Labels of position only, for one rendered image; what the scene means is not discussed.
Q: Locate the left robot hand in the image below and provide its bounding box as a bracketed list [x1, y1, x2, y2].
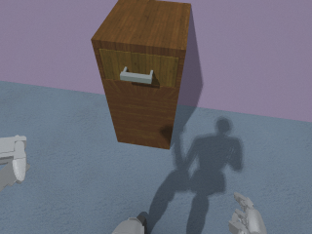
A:
[0, 135, 30, 192]

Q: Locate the robot left shin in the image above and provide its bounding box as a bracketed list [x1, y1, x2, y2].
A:
[128, 217, 141, 224]

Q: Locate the drawer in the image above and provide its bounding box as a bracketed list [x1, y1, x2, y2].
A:
[99, 48, 179, 88]

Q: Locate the left robot thigh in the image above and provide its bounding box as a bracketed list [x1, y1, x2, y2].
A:
[111, 219, 144, 234]

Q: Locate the cabinet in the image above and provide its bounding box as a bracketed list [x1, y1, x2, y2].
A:
[91, 0, 191, 150]

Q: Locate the handle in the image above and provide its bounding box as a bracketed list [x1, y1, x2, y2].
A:
[120, 66, 153, 84]

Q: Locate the right robot hand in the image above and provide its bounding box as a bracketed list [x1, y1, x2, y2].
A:
[228, 192, 267, 234]

